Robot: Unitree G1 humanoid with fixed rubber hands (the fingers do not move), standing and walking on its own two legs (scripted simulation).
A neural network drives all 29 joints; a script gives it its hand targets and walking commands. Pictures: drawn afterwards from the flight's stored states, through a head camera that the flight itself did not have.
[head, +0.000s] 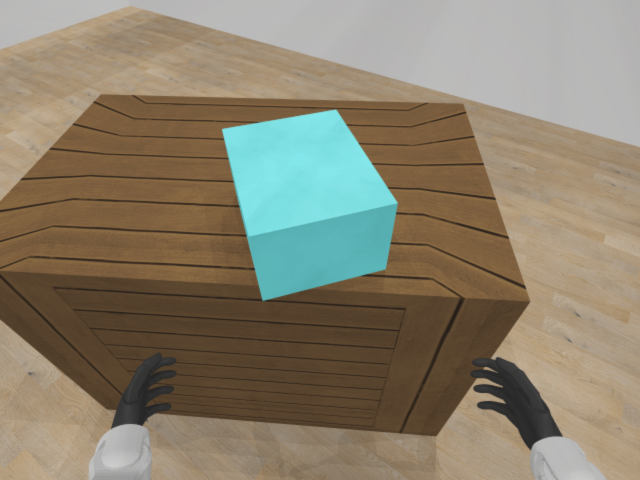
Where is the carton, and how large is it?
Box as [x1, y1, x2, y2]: [222, 110, 397, 300]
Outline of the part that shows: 336,110 222,129 240,210 263,300 385,268 397,203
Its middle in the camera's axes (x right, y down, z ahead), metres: -0.03 -0.07 +0.68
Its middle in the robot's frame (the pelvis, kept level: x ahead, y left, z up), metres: +0.57 +0.04 +0.02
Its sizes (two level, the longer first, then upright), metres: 0.274 0.214 0.152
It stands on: a pedestal, 0.71 m high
